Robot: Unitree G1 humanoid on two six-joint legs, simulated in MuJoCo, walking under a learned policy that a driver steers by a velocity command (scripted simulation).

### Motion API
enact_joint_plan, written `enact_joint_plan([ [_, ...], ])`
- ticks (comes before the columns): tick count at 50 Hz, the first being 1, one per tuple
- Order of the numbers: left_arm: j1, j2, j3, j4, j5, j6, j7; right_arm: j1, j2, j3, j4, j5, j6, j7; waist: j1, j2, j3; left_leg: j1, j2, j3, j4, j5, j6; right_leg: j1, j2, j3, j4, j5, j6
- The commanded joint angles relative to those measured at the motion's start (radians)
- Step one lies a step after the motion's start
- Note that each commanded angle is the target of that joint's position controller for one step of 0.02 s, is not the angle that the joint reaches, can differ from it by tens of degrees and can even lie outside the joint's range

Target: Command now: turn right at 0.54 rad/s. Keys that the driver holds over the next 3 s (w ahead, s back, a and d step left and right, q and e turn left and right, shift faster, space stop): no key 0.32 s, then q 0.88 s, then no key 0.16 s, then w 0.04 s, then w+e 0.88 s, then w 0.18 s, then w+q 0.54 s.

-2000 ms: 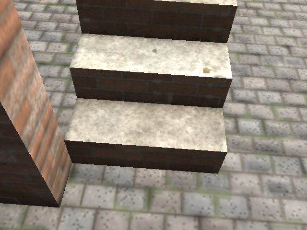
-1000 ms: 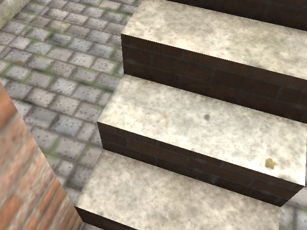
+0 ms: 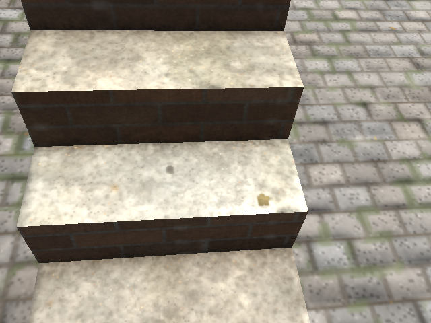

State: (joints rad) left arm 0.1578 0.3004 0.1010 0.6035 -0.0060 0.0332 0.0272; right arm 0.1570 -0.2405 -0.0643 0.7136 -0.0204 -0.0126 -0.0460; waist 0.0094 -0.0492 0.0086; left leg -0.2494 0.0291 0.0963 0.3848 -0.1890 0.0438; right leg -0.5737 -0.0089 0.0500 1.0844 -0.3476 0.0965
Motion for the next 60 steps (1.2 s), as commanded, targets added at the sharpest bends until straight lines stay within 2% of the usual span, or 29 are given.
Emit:
enact_joint_plan([
  [1, -0.077, 0.024, -0.010, -0.108, 0.002, -0.016, -0.005, -0.023, -0.199, -0.058, -0.055, 0.012, -0.007, -0.007, -0.026, 0.192, -0.121, 0.160, 0.269, -0.153, -0.108, 0.330, 0.202, -0.010, -0.035, -0.025, -0.121, -0.020, -0.007],
  [6, -0.040, 0.032, -0.011, -0.104, 0.003, -0.015, -0.012, -0.008, -0.207, -0.059, -0.014, 0.020, -0.010, 0.008, -0.025, 0.222, -0.110, 0.124, 0.271, -0.157, -0.096, 0.238, 0.189, 0.165, -0.011, -0.062, -0.403, -0.030, -0.071],
  [9, 0.050, 0.033, -0.005, -0.066, 0.010, -0.020, -0.019, 0.026, -0.167, -0.043, 0.028, 0.042, -0.009, 0.013, 0.014, 0.176, -0.129, 0.059, 0.214, -0.106, -0.009, 0.193, 0.091, 0.417, 0.022, -0.089, -0.751, 0.202, -0.151],
  [10, 0.079, 0.062, 0.001, -0.071, 0.019, -0.021, -0.013, 0.036, -0.119, -0.026, 0.030, 0.024, -0.018, 0.019, 0.007, 0.085, -0.171, -0.068, 0.159, -0.053, 0.087, 0.059, 0.012, 0.587, -0.080, 0.036, -0.737, 0.379, -0.181],
  [11, 0.089, 0.103, 0.000, -0.092, 0.031, -0.018, -0.003, 0.022, -0.057, 0.001, 0.004, -0.025, -0.031, 0.034, -0.013, -0.148, -0.190, -0.278, 0.077, 0.023, 0.263, -0.291, -0.073, 0.710, -0.274, 0.225, -0.666, 0.715, -0.256],
  [12, 0.083, 0.102, 0.002, -0.086, 0.055, -0.028, -0.009, -0.036, -0.114, -0.018, -0.007, -0.009, -0.032, 0.020, 0.041, -0.184, -0.173, -0.286, 0.048, -0.058, 0.381, -0.413, -0.113, 0.518, -0.355, 0.300, -0.733, 0.575, -0.397],
  [13, 0.025, 0.080, -0.007, -0.094, 0.062, -0.047, -0.014, -0.053, -0.166, -0.034, 0.001, 0.009, -0.019, 0.013, 0.027, -0.135, -0.125, -0.268, 0.056, -0.102, 0.491, -0.388, -0.122, 0.444, -0.311, 0.262, -0.770, 0.488, -0.394],
  [15, -0.048, 0.055, -0.021, -0.079, 0.044, -0.071, -0.014, 0.005, -0.163, -0.044, 0.050, 0.010, 0.008, 0.003, -0.014, -0.120, -0.093, -0.228, 0.053, -0.125, 0.570, -0.294, -0.133, 0.353, -0.231, 0.162, -0.785, 0.445, -0.330],
  [16, -0.076, 0.057, -0.020, -0.068, 0.030, -0.074, -0.017, 0.032, -0.146, -0.040, 0.063, 0.005, 0.018, -0.001, -0.039, -0.099, -0.080, -0.212, 0.050, -0.128, 0.583, -0.255, -0.139, 0.323, -0.222, 0.147, -0.779, 0.474, -0.313],
  [19, -0.062, -0.018, -0.043, -0.018, 0.039, -0.077, -0.022, 0.069, -0.077, -0.012, 0.110, 0.020, 0.020, 0.011, -0.035, -0.088, -0.081, -0.097, 0.053, -0.114, 0.448, -0.197, -0.134, 0.300, -0.167, 0.046, -0.770, 0.418, -0.282],
  [21, -0.047, 0.018, -0.034, -0.001, 0.039, -0.073, -0.014, 0.004, -0.101, -0.008, 0.087, 0.028, 0.015, 0.013, -0.002, -0.104, -0.056, -0.108, 0.039, -0.093, 0.366, -0.210, -0.119, 0.337, -0.185, 0.071, -0.757, 0.370, -0.299],
  [24, -0.031, 0.081, -0.013, 0.013, 0.016, -0.056, 0.007, 0.005, -0.134, -0.010, 0.075, 0.036, 0.011, 0.017, 0.002, -0.092, -0.052, -0.115, 0.014, -0.057, 0.251, -0.168, -0.084, 0.390, -0.231, 0.120, -0.726, 0.354, -0.320],
  [26, 0.004, 0.089, -0.006, 0.035, 0.006, -0.052, 0.020, 0.036, -0.151, -0.013, 0.077, 0.023, 0.006, 0.023, -0.007, -0.075, -0.054, -0.069, 0.008, -0.060, 0.145, -0.035, -0.038, 0.399, -0.214, 0.097, -0.698, 0.353, -0.280],
  [27, 0.008, 0.082, -0.003, 0.033, 0.006, -0.055, 0.024, 0.051, -0.175, -0.019, 0.075, 0.019, 0.007, 0.024, -0.006, -0.029, -0.056, -0.036, 0.036, -0.108, 0.133, 0.102, -0.004, 0.374, -0.184, 0.065, -0.646, 0.296, -0.236],
  [28, 0.010, 0.078, -0.001, 0.005, 0.028, -0.051, 0.026, 0.034, -0.228, -0.033, 0.060, 0.009, 0.005, 0.026, 0.020, 0.104, -0.064, -0.005, 0.094, -0.195, 0.155, 0.295, 0.038, 0.329, -0.096, -0.010, -0.573, 0.247, -0.189],
  [29, -0.030, 0.058, -0.001, -0.015, 0.035, -0.045, 0.032, 0.058, -0.228, -0.041, 0.061, 0.019, 0.004, 0.029, 0.002, 0.207, -0.083, -0.006, 0.149, -0.321, 0.082, 0.249, 0.105, 0.290, -0.012, -0.114, -0.472, 0.168, -0.135],
  [30, -0.090, 0.033, -0.006, -0.034, 0.031, -0.039, 0.036, 0.066, -0.222, -0.041, 0.049, 0.010, 0.002, 0.032, -0.027, 0.276, -0.052, 0.007, 0.216, -0.460, -0.002, 0.230, 0.169, 0.213, 0.045, -0.120, -0.371, 0.077, -0.104],
  [32, -0.112, 0.008, -0.007, -0.050, 0.018, -0.029, 0.029, 0.039, -0.204, -0.036, 0.017, -0.011, -0.017, 0.032, -0.043, 0.319, -0.051, 0.062, 0.286, -0.561, -0.065, 0.291, 0.242, 0.091, 0.076, -0.030, -0.176, -0.205, -0.101],
  [35, -0.057, 0.030, 0.007, -0.052, 0.013, -0.037, 0.018, -0.024, -0.245, -0.058, -0.009, 0.033, -0.024, 0.023, -0.007, 0.175, -0.070, 0.105, 0.239, -0.483, -0.027, 0.319, 0.185, 0.036, 0.033, 0.025, -0.158, -0.209, -0.090],
  [38, -0.035, -0.002, -0.002, -0.051, 0.009, -0.049, 0.010, -0.057, -0.229, -0.059, -0.033, 0.047, 0.011, 0.017, -0.018, 0.192, -0.100, 0.051, 0.164, -0.426, 0.011, 0.294, 0.145, 0.178, 0.072, -0.032, -0.352, -0.054, -0.071],
  [41, 0.077, 0.029, 0.014, -0.028, -0.008, -0.048, -0.001, -0.093, -0.185, -0.044, -0.068, 0.062, 0.028, 0.020, 0.026, 0.234, -0.122, -0.037, 0.097, -0.413, 0.083, 0.125, 0.084, 0.387, 0.095, -0.076, -0.667, 0.160, -0.089],
  [42, 0.114, 0.072, 0.028, -0.029, -0.002, -0.043, 0.003, -0.074, -0.145, -0.032, -0.076, 0.056, 0.028, 0.021, 0.021, 0.149, -0.117, -0.179, 0.047, -0.379, 0.194, -0.069, 0.027, 0.508, -0.020, 0.034, -0.717, 0.178, -0.132],
  [43, 0.121, 0.148, 0.039, -0.062, 0.015, -0.030, 0.020, -0.008, -0.073, -0.013, -0.074, 0.030, 0.025, 0.028, -0.015, -0.144, -0.119, -0.378, -0.084, -0.233, 0.498, -0.408, -0.057, 0.597, -0.279, 0.303, -0.747, 0.359, -0.233],
  [44, 0.108, 0.193, 0.041, -0.080, 0.063, -0.041, 0.002, -0.036, -0.164, -0.040, -0.114, 0.034, 0.005, 0.022, -0.012, -0.254, -0.098, -0.445, -0.072, -0.235, 0.714, -0.488, -0.092, 0.429, -0.422, 0.493, -0.810, 0.360, -0.392],
  [45, 0.041, 0.145, 0.028, -0.105, 0.060, -0.054, -0.001, -0.038, -0.239, -0.065, -0.100, 0.039, 0.006, 0.019, -0.028, -0.125, -0.049, -0.439, -0.027, -0.265, 0.850, -0.401, -0.106, 0.379, -0.379, 0.429, -0.827, 0.257, -0.389],
  [47, -0.062, 0.089, 0.009, -0.125, 0.033, -0.061, 0.008, 0.002, -0.238, -0.076, -0.055, 0.039, 0.030, 0.013, -0.062, -0.033, -0.007, -0.440, -0.006, -0.231, 0.946, -0.252, -0.130, 0.333, -0.253, 0.221, -0.812, 0.207, -0.296],
  [50, -0.034, 0.084, 0.001, -0.112, 0.028, -0.062, 0.027, -0.014, -0.180, -0.064, -0.080, 0.033, 0.041, 0.020, -0.041, -0.044, -0.014, -0.435, 0.006, -0.179, 0.955, -0.141, -0.167, 0.351, -0.212, 0.088, -0.806, 0.312, -0.304],
  [53, 0.042, 0.091, 0.006, -0.089, 0.024, -0.054, 0.039, -0.093, -0.137, -0.043, -0.126, 0.040, 0.039, 0.022, 0.013, -0.050, -0.048, -0.472, 0.028, -0.160, 0.794, -0.160, -0.187, 0.497, -0.259, 0.077, -0.806, 0.379, -0.339],
  [60, 0.023, 0.161, 0.035, -0.071, 0.015, -0.039, 0.025, -0.103, -0.110, -0.022, -0.156, 0.034, 0.043, 0.059, 0.028, -0.082, -0.089, -0.293, 0.049, -0.071, 0.507, -0.242, -0.147, 0.515, -0.323, -0.013, -0.777, 0.454, -0.353],
])
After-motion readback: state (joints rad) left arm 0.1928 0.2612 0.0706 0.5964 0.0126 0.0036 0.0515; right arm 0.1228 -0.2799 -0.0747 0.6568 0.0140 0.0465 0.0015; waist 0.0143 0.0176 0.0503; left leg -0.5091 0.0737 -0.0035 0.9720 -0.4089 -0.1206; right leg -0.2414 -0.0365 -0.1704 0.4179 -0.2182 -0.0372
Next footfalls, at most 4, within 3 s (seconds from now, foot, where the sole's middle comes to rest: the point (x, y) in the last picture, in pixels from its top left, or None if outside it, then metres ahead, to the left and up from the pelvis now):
0.20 right None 0.00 -0.16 -0.78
0.52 left None -0.01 0.07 -0.78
0.84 right None -0.01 -0.18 -0.78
1.32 left None -0.12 0.06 -0.78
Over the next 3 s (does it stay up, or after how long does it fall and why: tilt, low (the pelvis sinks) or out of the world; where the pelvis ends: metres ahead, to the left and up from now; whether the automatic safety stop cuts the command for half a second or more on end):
stays up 0.31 -0.18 0.13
